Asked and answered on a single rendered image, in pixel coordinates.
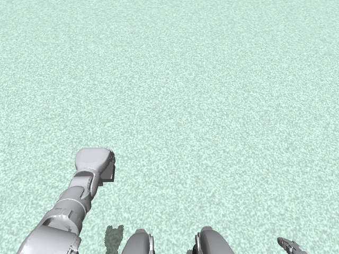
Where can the left robot hand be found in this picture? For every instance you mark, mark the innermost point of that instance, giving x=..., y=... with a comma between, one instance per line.
x=97, y=159

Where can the left robot arm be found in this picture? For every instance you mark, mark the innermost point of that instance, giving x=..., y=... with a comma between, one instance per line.
x=58, y=231

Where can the small box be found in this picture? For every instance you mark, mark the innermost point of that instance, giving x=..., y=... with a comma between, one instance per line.
x=108, y=174

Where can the right robot hand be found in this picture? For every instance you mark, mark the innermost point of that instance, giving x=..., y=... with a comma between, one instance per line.
x=290, y=246

